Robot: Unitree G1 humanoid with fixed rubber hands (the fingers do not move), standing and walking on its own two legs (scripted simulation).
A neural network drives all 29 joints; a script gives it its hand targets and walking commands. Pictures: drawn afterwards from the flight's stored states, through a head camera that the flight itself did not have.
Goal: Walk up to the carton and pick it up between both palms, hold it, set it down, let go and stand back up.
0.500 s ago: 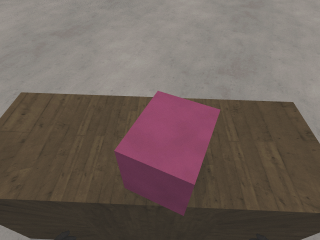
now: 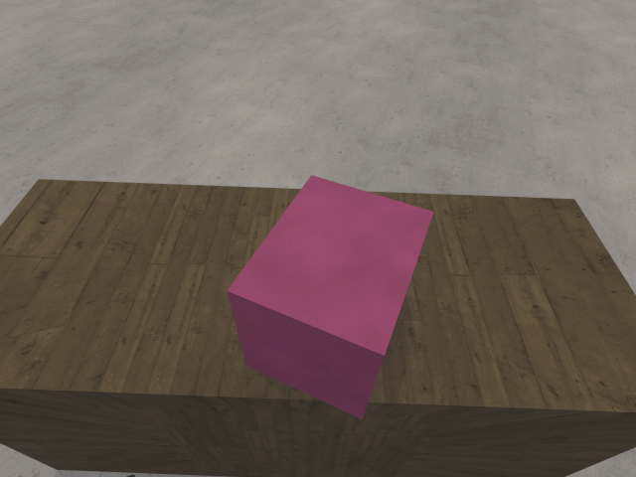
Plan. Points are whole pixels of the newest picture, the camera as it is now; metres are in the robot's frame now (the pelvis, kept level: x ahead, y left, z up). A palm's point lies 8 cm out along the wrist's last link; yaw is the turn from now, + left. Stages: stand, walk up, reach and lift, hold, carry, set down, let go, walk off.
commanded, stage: walk up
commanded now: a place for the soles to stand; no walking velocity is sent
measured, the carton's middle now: (335, 292) +0.41 -0.02 -0.04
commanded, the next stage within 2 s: reach and lift in 0.38 s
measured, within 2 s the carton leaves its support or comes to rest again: neither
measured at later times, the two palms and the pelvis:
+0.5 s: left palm out of the picture +0.12 +0.27 -0.11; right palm out of the picture +0.12 -0.28 -0.12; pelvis -0.01 +0.00 -0.02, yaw +0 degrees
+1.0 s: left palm (113, 438) +0.20 +0.27 -0.07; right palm out of the picture +0.16 -0.21 -0.07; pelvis +0.03 +0.02 +0.01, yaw -2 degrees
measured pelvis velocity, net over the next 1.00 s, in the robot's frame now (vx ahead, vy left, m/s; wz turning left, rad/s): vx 0.03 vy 0.02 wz -0.03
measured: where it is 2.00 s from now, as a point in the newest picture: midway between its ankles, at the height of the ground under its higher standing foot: outside the picture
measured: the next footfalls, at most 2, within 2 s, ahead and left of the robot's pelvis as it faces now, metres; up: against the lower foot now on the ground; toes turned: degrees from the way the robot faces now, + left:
none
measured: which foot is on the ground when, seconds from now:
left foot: down 0.00-1.00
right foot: down 0.00-1.00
